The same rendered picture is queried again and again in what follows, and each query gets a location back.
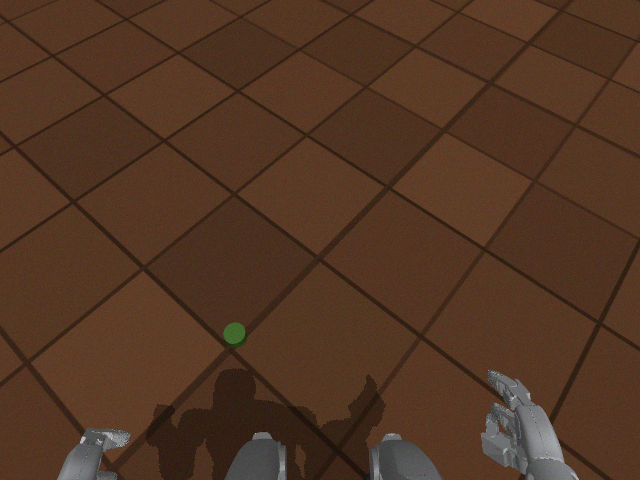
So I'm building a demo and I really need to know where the right robot hand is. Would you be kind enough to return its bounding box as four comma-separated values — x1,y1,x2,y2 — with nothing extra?
481,370,565,475

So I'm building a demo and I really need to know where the tin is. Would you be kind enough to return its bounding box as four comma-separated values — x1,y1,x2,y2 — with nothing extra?
223,323,247,348

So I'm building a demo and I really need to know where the right robot arm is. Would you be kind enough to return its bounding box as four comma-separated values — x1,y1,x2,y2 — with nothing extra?
525,459,579,480

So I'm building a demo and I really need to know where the left robot hand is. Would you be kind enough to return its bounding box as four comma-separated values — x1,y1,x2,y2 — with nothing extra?
57,428,131,480

